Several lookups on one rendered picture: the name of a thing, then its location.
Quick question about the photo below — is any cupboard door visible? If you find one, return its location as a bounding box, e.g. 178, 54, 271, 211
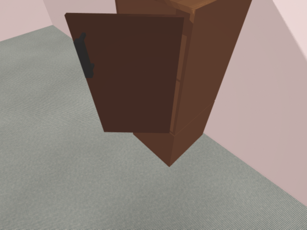
64, 13, 184, 133

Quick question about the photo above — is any handle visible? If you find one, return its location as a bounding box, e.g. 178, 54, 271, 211
73, 33, 94, 78

